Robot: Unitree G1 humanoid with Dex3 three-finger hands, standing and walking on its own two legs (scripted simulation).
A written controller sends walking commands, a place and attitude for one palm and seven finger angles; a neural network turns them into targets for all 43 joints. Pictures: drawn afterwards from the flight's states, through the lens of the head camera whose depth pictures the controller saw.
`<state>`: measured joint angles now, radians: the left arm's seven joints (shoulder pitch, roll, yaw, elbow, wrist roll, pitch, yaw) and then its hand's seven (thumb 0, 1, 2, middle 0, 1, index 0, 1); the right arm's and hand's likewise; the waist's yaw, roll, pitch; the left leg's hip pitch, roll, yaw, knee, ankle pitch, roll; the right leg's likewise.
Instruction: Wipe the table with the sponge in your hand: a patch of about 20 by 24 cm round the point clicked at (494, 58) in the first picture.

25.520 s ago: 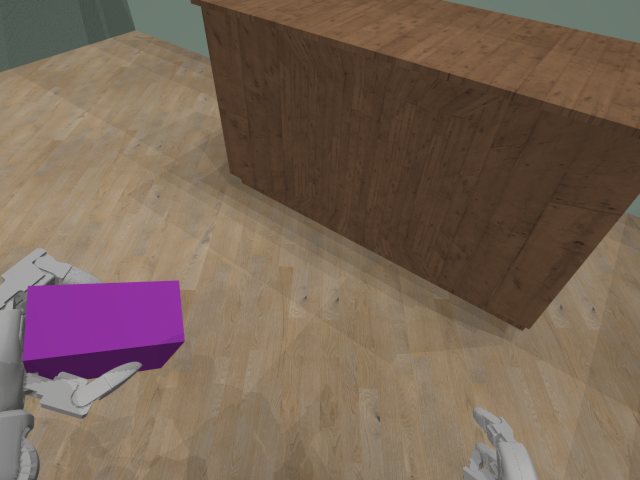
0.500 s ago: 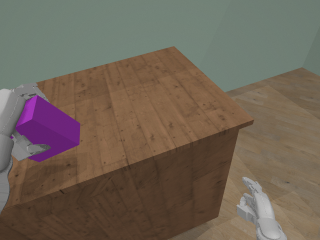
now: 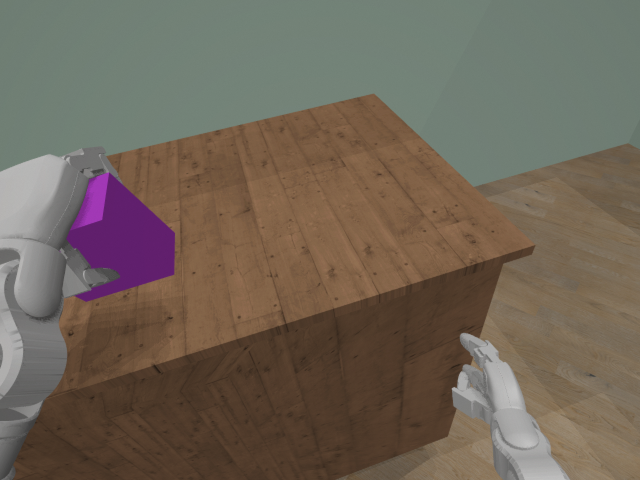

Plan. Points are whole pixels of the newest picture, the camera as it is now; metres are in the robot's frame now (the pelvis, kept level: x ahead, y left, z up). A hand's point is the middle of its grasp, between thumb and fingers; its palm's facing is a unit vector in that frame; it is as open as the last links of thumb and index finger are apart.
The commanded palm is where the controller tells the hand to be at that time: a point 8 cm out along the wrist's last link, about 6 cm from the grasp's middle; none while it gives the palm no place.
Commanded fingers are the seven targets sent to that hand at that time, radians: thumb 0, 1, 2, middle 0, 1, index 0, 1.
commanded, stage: turn the palm down, sponge in hand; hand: left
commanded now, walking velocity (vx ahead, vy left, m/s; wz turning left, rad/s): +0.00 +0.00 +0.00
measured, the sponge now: (108, 251) +0.26 +0.29 +0.20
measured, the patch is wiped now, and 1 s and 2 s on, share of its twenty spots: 0.00 0.00 0.00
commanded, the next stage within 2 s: move the sponge above the wiping area in 0.38 s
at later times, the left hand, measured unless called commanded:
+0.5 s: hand (97, 223) +0.26 +0.28 +0.25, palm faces +0.33 -0.08 -0.94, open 10.1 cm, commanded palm +0.20 +0.27 +0.31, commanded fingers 0.00 0.10 1.30 -1.20 -1.60 -1.20 -1.60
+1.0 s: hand (98, 235) +0.26 +0.29 +0.23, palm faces +0.26 -0.05 -0.97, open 10.1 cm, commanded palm +0.21 +0.28 +0.30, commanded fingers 0.00 0.10 1.30 -1.20 -1.60 -1.20 -1.60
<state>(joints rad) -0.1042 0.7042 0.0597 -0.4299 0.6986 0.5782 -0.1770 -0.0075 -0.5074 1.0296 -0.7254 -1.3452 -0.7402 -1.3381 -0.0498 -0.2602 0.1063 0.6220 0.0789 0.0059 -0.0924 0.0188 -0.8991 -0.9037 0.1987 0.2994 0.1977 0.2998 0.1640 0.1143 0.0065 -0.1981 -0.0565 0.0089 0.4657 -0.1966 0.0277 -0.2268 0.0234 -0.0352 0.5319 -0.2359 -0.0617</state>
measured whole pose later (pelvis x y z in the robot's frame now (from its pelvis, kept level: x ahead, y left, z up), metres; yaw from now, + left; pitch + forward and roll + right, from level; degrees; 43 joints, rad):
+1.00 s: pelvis +0.00 -0.02 +0.00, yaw +0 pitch -4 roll +2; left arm -0.10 0.70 0.06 -0.30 0.72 0.54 -0.16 -0.01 -0.51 1.03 -0.73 -1.34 -0.74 -1.33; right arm -0.02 -0.28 0.07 0.66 0.07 -0.01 -0.10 0.02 -0.90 -0.90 0.20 0.30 0.20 0.30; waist 0.15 0.12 0.01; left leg -0.19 -0.03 0.01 0.47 -0.21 0.01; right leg -0.22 0.05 -0.04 0.53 -0.24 -0.08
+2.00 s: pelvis +0.02 -0.01 +0.00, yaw +0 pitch -3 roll +1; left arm -0.06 0.65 0.03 -0.29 0.76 0.53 -0.15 -0.01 -0.51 1.03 -0.73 -1.34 -0.74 -1.33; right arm -0.02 -0.28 0.07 0.65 0.07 0.00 -0.09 0.02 -0.90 -0.90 0.20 0.30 0.20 0.30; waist 0.15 0.12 0.00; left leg -0.19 -0.04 0.00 0.46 -0.22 0.01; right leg -0.21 0.04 -0.04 0.51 -0.25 -0.08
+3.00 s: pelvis +0.02 -0.01 +0.00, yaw +0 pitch -3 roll +1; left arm -0.05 0.68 0.06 -0.28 0.75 0.52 -0.16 -0.01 -0.51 1.03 -0.73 -1.34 -0.74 -1.33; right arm -0.02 -0.28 0.07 0.66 0.07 -0.01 -0.10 0.02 -0.90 -0.90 0.20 0.30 0.20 0.30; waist 0.15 0.13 -0.01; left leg -0.19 -0.04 -0.01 0.47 -0.22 0.01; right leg -0.21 0.05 -0.04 0.51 -0.25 -0.08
